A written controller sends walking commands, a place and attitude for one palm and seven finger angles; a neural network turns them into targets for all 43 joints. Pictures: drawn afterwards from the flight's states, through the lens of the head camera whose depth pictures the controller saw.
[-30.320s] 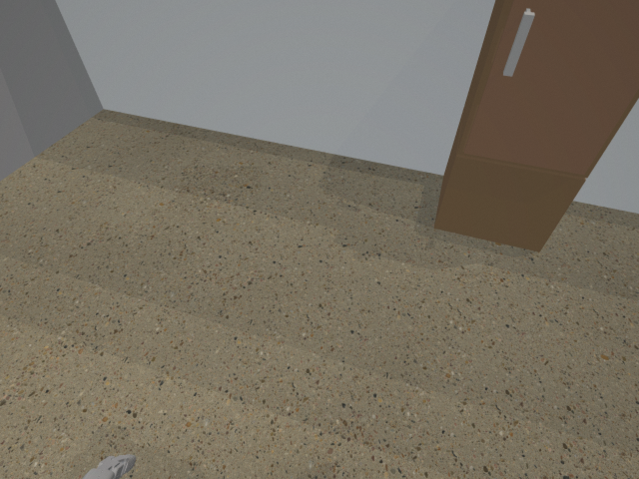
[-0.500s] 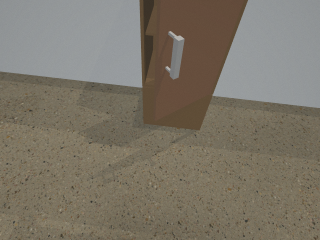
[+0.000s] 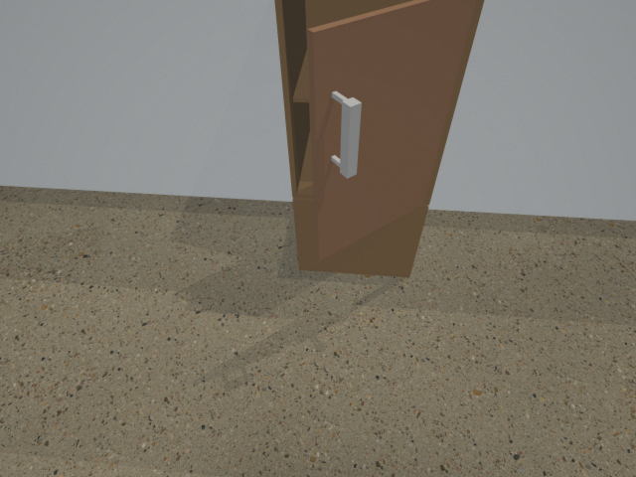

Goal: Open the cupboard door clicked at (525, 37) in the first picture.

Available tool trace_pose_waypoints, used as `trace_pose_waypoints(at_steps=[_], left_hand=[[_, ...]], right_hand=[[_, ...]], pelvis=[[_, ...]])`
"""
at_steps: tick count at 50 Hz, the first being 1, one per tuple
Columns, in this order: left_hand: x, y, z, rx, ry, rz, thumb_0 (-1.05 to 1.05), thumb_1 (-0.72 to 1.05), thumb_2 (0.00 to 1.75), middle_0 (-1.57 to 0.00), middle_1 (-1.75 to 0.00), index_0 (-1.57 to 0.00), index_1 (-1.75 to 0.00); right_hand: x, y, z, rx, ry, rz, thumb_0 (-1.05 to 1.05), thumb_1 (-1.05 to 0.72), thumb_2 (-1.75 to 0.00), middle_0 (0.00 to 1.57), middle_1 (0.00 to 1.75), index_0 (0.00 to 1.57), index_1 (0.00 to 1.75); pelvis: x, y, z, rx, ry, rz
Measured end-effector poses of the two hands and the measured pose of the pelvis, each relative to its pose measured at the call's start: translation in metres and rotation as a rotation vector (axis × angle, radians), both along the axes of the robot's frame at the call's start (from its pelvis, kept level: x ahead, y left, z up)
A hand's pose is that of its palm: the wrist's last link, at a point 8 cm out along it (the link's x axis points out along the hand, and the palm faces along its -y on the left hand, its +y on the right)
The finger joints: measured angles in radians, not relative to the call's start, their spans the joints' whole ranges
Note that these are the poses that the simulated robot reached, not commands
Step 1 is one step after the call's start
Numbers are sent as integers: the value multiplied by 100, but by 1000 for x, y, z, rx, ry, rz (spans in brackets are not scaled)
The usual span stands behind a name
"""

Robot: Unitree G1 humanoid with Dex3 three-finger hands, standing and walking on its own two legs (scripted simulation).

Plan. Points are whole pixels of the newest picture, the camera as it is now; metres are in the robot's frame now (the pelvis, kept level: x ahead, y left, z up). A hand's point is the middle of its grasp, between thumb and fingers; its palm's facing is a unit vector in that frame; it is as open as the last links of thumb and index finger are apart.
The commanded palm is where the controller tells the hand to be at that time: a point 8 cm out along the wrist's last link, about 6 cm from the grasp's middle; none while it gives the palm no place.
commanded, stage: let the arm hang, fingers relaxed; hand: left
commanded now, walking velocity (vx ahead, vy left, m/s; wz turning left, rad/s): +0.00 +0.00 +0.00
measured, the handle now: (342, 135) +0.71 -0.01 +0.05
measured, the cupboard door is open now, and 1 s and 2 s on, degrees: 40 40 40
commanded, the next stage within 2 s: look to check the result in 0.20 s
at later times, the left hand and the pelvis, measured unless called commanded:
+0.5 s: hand out of the picture +0.06 +0.22 -0.16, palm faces -0.03 -0.95 -0.31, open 7.4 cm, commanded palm none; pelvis +0.01 -0.01 +0.00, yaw +0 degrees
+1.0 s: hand out of the picture +0.10 +0.22 -0.16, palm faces -0.03 -0.94 -0.33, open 7.4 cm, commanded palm none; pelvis +0.03 -0.02 +0.00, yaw -1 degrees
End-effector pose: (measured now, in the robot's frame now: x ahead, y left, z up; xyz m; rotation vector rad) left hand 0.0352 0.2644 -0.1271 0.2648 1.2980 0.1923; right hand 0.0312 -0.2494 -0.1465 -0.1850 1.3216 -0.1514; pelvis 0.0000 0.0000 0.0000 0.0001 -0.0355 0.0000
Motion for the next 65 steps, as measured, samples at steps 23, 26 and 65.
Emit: trace_pose_waypoints(at_steps=[23, 26, 65], left_hand=[[23, 1, 2, 10, 8, -17, 0, 90, 90, -20, -30, -20, -30], [26, 2, 4, 18, 6, -15, 0, 90, 90, -20, -30, -20, -30], [66, -42, -12, -21, 39, -131, 0, 90, 90, -20, -30, -20, -30]], right_hand=[[20, -29, 10, -59, 4, 4, 1, -91, -90, 20, 30, 20, 30], [27, -30, 11, -58, -5, 8, 1, -91, -90, 20, 30, 20, 30], [-1, -34, -10, -25, -25, -159, 1, -91, -90, 20, 30, 20, 30]], pelvis=[[13, -7, 3, 2, 11, -5], [16, -8, 3, 2, 12, -5], [17, -26, -12, 37, 13, -181]])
